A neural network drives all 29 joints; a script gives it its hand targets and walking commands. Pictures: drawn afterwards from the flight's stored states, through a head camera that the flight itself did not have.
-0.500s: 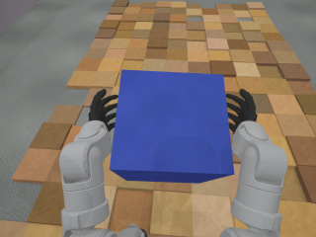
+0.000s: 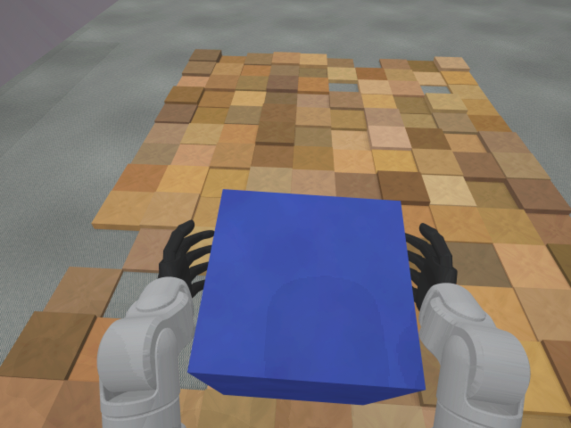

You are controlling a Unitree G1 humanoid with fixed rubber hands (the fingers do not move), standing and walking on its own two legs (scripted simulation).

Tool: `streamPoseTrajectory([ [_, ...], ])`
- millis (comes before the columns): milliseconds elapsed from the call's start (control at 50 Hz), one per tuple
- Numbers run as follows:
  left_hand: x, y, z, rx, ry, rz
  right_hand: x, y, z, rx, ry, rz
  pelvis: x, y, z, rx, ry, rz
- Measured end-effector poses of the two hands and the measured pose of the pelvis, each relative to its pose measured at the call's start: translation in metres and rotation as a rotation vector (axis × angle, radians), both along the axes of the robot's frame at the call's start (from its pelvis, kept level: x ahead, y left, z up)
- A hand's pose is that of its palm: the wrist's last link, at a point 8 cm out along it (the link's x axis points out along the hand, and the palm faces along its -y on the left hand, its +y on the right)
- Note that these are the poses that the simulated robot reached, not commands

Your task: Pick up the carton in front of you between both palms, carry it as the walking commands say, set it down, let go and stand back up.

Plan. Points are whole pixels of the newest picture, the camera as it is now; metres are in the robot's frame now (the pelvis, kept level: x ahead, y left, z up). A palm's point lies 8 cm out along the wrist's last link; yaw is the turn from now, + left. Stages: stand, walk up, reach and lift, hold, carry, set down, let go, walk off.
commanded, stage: carry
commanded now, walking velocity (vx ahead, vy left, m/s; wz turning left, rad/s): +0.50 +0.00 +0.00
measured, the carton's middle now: (301, 309) +0.29 +0.00 +0.06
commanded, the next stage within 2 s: none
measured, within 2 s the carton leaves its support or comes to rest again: neither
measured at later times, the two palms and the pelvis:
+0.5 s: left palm (197, 134) +0.64 +0.21 +0.10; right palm (357, 138) +0.62 -0.10 +0.11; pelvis +0.27 +0.07 +0.03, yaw -1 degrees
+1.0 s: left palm (227, 80) +0.93 +0.20 +0.07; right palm (344, 81) +0.96 -0.11 +0.07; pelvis +0.61 +0.03 -0.02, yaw +0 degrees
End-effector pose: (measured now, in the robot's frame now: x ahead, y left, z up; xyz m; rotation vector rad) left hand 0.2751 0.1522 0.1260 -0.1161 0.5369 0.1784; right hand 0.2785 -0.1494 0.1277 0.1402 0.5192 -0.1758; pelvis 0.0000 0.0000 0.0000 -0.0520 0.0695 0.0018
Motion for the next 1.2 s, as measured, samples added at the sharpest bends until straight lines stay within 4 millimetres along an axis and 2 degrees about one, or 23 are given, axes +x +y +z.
streamPoseTrajectory([
  [100, 0.044, 0.023, -0.001, -0.024, 0.052, 0.063, 0.065, 0.024, 0.005, -0.015, 0.048, 0.052, 0.053, 0.008, 0.012, 0.017, 0.015, 0.008],
  [160, 0.082, 0.039, 0.003, -0.019, 0.055, 0.09, 0.108, 0.036, 0.007, -0.033, 0.052, 0.032, 0.086, 0.019, 0.015, 0.02, 0.015, 0.008],
  [220, 0.133, 0.052, 0.003, -0.022, 0.053, 0.082, 0.154, 0.046, 0.007, -0.054, 0.05, -0.009, 0.124, 0.036, 0.012, 0.022, 0.001, 0.007],
  [300, 0.213, 0.062, -0.007, 0.008, 0.072, 0.031, 0.212, 0.053, -0.003, -0.067, 0.072, -0.074, 0.172, 0.059, 0.001, 0.037, -0.016, -0.013],
  [360, 0.263, 0.062, -0.019, -0.009, 0.145, 0.02, 0.246, 0.052, -0.015, -0.061, 0.143, -0.1, 0.2, 0.068, 0.008, 0.033, 0.0, -0.017],
  [440, 0.319, 0.057, -0.028, -0.04, 0.186, 0.014, 0.295, 0.05, -0.021, -0.024, 0.178, -0.117, 0.24, 0.074, 0.021, 0.031, 0.02, -0.018],
  [520, 0.376, 0.058, -0.027, -0.022, 0.148, 0.035, 0.355, 0.049, -0.017, -0.016, 0.141, -0.112, 0.283, 0.074, 0.027, 0.034, 0.035, -0.015],
  [600, 0.434, 0.059, -0.022, 0.001, 0.08, 0.059, 0.418, 0.048, -0.016, -0.014, 0.077, -0.099, 0.335, 0.067, 0.02, 0.057, 0.039, -0.011],
  [660, 0.478, 0.053, -0.02, 0.007, 0.02, 0.067, 0.466, 0.042, -0.018, -0.005, 0.022, -0.094, 0.381, 0.059, 0.006, 0.083, 0.028, -0.005],
  [720, 0.521, 0.046, -0.018, 0.025, -0.048, 0.083, 0.516, 0.035, -0.024, 0.009, -0.04, -0.073, 0.432, 0.047, -0.017, 0.096, 0.011, 0.008],
  [760, 0.544, 0.043, -0.023, 0.034, -0.062, 0.091, 0.546, 0.032, -0.03, 0.008, -0.055, -0.053, 0.457, 0.041, -0.026, 0.079, 0.013, 0.008],
  [860, 0.581, 0.04, -0.043, -0.024, 0.015, 0.1, 0.599, 0.034, -0.047, 0.033, 0.025, -0.027, 0.516, 0.03, -0.022, 0.091, 0.029, 0.004],
  [960, 0.627, 0.043, -0.05, -0.032, 0.048, 0.117, 0.652, 0.038, -0.058, 0.047, 0.06, -0.031, 0.583, 0.03, -0.019, 0.093, 0.036, -0.008],
  [1020, 0.669, 0.046, -0.055, -0.023, 0.057, 0.105, 0.69, 0.039, -0.065, 0.032, 0.066, -0.039, 0.628, 0.035, -0.023, 0.087, 0.033, -0.016],
  [1100, 0.735, 0.047, -0.067, -0.021, 0.068, 0.064, 0.745, 0.041, -0.071, -0.005, 0.076, -0.052, 0.691, 0.043, -0.029, 0.111, 0.021, -0.016],
  [1160, 0.783, 0.04, -0.071, -0.006, 0.084, 0.009, 0.779, 0.034, -0.071, -0.001, 0.09, -0.09, 0.726, 0.049, -0.027, 0.117, 0.027, -0.022],
  [1200, 0.81, 0.033, -0.069, 0.006, 0.089, -0.01, 0.793, 0.026, -0.07, 0.013, 0.094, -0.11, 0.745, 0.052, -0.021, 0.11, 0.03, -0.02],
])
